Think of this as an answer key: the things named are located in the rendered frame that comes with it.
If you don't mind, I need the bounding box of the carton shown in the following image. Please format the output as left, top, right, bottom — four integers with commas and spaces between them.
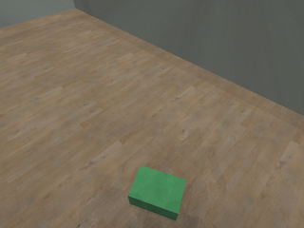
128, 165, 186, 220

